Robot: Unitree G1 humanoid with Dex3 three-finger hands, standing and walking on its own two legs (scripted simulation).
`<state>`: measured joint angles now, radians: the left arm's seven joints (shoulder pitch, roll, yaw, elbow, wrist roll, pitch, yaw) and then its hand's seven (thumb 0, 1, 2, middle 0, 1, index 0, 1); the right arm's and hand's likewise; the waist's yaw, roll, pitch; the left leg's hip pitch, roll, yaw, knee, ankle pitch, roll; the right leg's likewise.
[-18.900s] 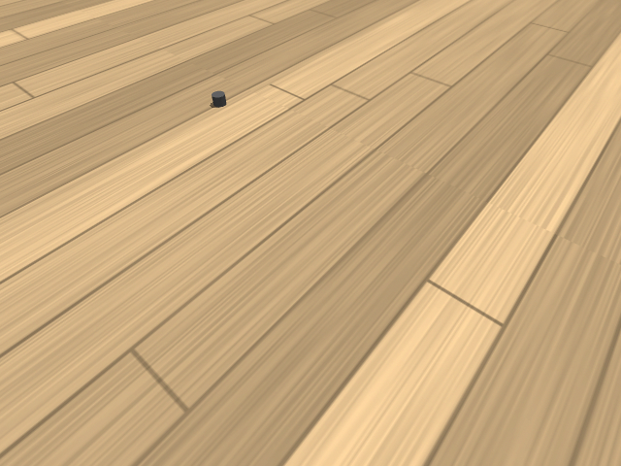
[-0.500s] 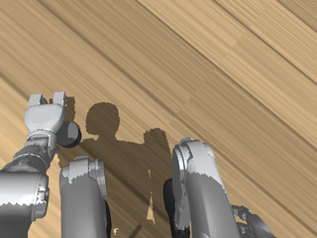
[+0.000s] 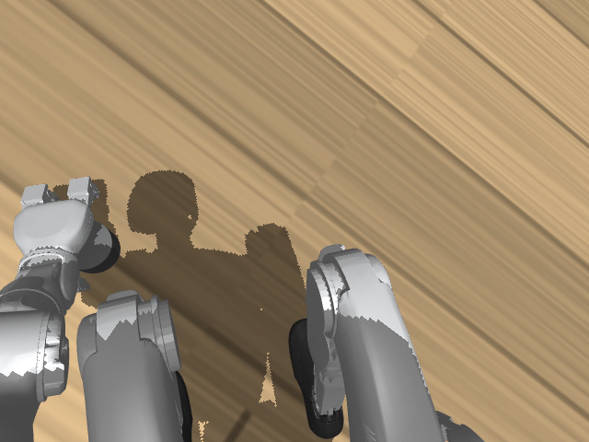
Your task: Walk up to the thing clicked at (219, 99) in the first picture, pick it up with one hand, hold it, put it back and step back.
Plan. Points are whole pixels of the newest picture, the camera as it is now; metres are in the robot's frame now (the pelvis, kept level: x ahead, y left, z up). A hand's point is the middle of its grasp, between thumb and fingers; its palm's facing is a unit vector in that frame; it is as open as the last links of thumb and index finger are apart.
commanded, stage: rest palm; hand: left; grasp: from above
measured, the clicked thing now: (90, 247) +0.42 +0.23 -0.28
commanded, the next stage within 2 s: close in 1.94 s
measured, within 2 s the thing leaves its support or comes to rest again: neither
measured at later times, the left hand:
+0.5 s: hand (79, 249) +0.41 +0.23 -0.25, palm faces -0.46 -0.11 -0.88, open 14.2 cm
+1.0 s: hand (79, 250) +0.41 +0.24 -0.26, palm faces -0.45 -0.09 -0.89, open 14.1 cm
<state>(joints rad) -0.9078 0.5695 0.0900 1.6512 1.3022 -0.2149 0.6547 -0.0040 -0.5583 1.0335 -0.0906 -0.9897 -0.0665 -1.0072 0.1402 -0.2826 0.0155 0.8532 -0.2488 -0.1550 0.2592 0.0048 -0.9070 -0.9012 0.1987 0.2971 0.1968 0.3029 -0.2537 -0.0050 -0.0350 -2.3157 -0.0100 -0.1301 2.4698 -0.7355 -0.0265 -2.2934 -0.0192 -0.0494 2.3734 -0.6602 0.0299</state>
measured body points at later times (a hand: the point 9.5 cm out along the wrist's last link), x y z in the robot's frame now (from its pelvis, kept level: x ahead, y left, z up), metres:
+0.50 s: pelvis +0.00 +0.00 -0.02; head +0.26 +0.07 +0.35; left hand +0.43 +0.24 -0.20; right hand +0.03 -0.25 -0.12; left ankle +0.07 +0.13 -0.28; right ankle +0.10 -0.13 -0.28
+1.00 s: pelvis +0.00 +0.01 -0.02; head +0.26 +0.09 +0.34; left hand +0.43 +0.24 -0.21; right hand +0.03 -0.25 -0.10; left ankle +0.07 +0.13 -0.28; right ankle +0.10 -0.13 -0.28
